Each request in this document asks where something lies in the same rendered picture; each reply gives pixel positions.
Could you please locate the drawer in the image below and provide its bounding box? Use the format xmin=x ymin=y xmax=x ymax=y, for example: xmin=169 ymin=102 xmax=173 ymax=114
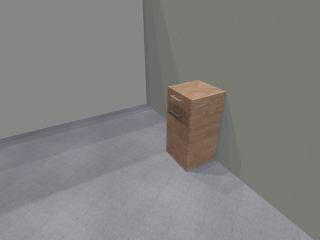
xmin=168 ymin=100 xmax=190 ymax=128

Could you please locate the handle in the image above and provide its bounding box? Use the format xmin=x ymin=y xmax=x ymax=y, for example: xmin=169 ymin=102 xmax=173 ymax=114
xmin=170 ymin=95 xmax=180 ymax=103
xmin=169 ymin=110 xmax=182 ymax=119

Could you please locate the cabinet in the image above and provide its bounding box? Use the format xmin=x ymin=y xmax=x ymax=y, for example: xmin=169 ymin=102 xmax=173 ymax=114
xmin=166 ymin=80 xmax=226 ymax=172

